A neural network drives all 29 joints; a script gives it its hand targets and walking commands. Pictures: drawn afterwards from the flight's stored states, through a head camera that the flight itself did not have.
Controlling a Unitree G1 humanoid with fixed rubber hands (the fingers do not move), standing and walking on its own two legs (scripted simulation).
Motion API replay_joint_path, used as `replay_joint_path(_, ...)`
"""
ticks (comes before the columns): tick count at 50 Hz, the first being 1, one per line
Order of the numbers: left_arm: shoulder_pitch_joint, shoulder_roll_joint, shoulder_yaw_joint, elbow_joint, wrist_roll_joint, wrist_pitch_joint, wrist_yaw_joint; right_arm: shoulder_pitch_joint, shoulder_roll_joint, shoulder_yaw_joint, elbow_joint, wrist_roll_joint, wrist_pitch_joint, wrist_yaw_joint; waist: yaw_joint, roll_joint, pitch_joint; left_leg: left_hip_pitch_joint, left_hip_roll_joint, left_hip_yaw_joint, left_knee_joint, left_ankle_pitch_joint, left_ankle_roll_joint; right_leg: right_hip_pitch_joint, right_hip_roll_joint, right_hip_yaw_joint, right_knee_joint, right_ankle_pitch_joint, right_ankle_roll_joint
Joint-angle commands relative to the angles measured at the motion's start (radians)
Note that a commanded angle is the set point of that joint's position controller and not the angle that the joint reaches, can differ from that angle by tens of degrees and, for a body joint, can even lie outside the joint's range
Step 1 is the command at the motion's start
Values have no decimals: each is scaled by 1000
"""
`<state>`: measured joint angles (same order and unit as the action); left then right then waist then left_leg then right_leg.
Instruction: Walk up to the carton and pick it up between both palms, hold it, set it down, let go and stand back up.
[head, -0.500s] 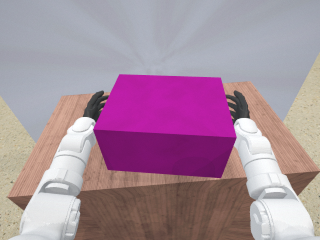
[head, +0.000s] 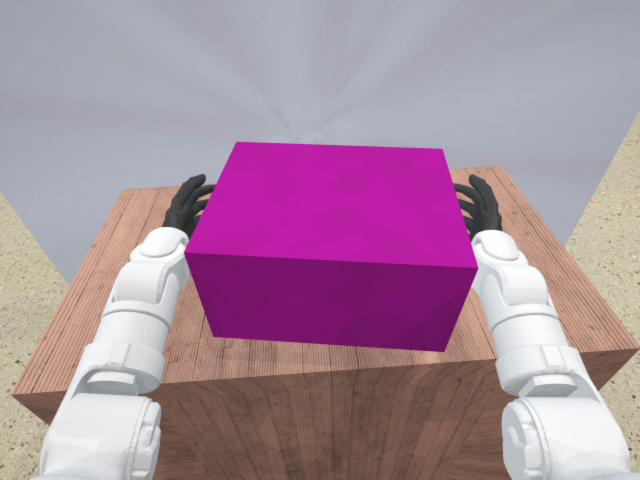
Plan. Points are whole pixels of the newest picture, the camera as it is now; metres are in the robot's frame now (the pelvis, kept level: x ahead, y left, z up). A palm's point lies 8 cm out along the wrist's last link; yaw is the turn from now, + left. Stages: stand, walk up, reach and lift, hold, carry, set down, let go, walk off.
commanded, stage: reach and lift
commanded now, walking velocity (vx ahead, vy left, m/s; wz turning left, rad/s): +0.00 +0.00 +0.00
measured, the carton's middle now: (332, 239) +0.39 +0.00 +0.12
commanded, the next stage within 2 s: hold in 0.60 s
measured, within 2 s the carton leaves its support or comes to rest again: neither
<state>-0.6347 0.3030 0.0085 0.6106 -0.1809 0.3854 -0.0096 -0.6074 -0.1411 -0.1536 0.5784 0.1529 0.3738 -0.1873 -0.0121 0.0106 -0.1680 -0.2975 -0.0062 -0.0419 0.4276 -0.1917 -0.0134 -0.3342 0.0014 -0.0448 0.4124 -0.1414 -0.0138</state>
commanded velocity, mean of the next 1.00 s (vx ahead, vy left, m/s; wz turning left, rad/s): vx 0.00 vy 0.00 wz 0.00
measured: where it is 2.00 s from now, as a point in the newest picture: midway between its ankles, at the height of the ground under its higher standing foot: outside the picture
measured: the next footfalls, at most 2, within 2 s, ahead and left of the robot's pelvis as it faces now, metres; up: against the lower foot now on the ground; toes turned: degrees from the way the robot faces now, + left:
none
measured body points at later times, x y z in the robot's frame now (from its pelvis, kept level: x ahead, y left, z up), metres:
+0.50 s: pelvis -0.01 +0.00 +0.00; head -0.06 +0.00 +0.45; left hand +0.37 +0.20 +0.17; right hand +0.37 -0.19 +0.16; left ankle +0.02 +0.13 -0.74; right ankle +0.04 -0.10 -0.74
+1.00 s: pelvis -0.01 +0.00 +0.00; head -0.07 +0.01 +0.45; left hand +0.37 +0.20 +0.18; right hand +0.37 -0.19 +0.17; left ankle +0.02 +0.13 -0.74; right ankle +0.04 -0.10 -0.74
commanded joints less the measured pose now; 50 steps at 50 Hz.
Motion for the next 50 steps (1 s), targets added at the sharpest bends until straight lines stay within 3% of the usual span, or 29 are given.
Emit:
replay_joint_path(1, -684, -731, -185, -538, 8, -34, -104, -879, 585, 562, -575, 192, -63, 231, 60, -45, -535, 95, -58, -22, -86, 412, 14, 599, 44, 62, -26, 419, 33)
replay_joint_path(2, -647, -729, -175, -490, 25, -19, -110, -870, 569, 555, -548, 188, -51, 229, 59, -52, -479, 78, -56, -25, -95, 396, 14, 595, 46, 63, -31, 407, 33)
replay_joint_path(7, -673, -730, -148, -507, 38, 17, -120, -896, 559, 521, -536, 185, -31, 233, 56, -58, -442, 66, -54, -20, -118, 315, 20, 576, 43, 58, -45, 331, 29)
replay_joint_path(15, -717, -763, -184, -574, 15, 45, -111, -937, 568, 518, -587, 199, -24, 248, 53, -41, -480, 84, -49, -18, -122, 293, 17, 549, 46, 56, -55, 284, 20)
replay_joint_path(18, -723, -767, -175, -531, 22, 58, -111, -939, 556, 492, -546, 183, -19, 255, 45, -36, -433, 66, -45, -18, -133, 232, 20, 519, 43, 55, -66, 218, 14)
replay_joint_path(22, -745, -767, -165, -549, 27, 71, -111, -921, 556, 478, -506, 176, -8, 260, 39, -31, -412, 56, -44, -15, -150, 185, 22, 509, 42, 55, -72, 172, 9)
replay_joint_path(23, -745, -769, -156, -547, 30, 73, -112, -935, 564, 482, -516, 178, -8, 264, 51, -38, -423, 58, -42, -12, -148, 181, 25, 509, 42, 54, -73, 162, 8)
replay_joint_path(24, -757, -774, -166, -553, 27, 76, -111, -940, 555, 470, -513, 179, -8, 268, 40, -26, -415, 58, -42, -14, -154, 167, 22, 495, 41, 50, -76, 140, 5)
replay_joint_path(32, -742, -781, -183, -608, 19, 97, -99, -981, 578, 520, -610, 218, -3, 270, 73, -54, -477, 61, -45, -10, -139, 211, 36, 529, 49, 56, -71, 191, 10)
replay_joint_path(33, -733, -789, -192, -618, 16, 104, -99, -968, 563, 514, -615, 220, -1, 270, 61, -39, -482, 72, -45, -11, -141, 212, 30, 527, 49, 53, -74, 187, 8)
replay_joint_path(46, -652, -764, -151, -622, 60, 171, -117, -936, 534, 515, -618, 235, 48, 257, 69, -57, -433, 69, -48, -10, -148, 225, 37, 552, 52, 59, -87, 220, 8)
replay_joint_path(47, -647, -761, -144, -612, 66, 176, -123, -921, 529, 500, -604, 224, 53, 255, 56, -58, -408, 64, -51, -7, -152, 210, 38, 552, 49, 60, -89, 214, 10)
replay_joint_path(50, -666, -765, -160, -661, 53, 171, -123, -929, 540, 509, -635, 234, 51, 256, 56, -52, -453, 76, -51, -7, -145, 235, 33, 568, 51, 60, -85, 240, 9)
